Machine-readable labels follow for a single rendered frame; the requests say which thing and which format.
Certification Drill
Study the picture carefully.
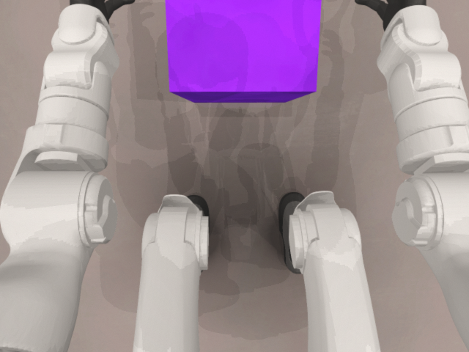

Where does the left robot foot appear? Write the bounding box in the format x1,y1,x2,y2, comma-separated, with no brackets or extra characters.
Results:
187,195,210,272

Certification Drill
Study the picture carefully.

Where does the left robot upper arm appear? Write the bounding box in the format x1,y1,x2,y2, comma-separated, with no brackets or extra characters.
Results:
0,171,118,352

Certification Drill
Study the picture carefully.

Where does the carton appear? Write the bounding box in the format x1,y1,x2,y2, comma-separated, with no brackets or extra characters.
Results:
165,0,322,103

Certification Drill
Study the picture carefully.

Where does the robot right forearm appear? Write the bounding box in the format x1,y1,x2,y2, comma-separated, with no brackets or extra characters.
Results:
377,5,469,175

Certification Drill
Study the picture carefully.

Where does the robot left hand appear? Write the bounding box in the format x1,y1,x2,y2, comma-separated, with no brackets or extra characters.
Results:
70,0,135,25

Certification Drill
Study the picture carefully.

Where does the right robot upper arm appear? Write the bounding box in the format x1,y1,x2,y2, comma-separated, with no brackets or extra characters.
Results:
391,172,469,352

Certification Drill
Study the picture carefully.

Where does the robot left forearm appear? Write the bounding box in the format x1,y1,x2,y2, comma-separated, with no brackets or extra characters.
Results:
0,4,119,242

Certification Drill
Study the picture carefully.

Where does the robot right hand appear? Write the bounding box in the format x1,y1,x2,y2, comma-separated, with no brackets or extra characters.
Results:
355,0,426,31

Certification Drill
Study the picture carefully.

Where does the right robot shin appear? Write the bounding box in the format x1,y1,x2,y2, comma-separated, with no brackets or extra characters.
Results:
293,191,362,269

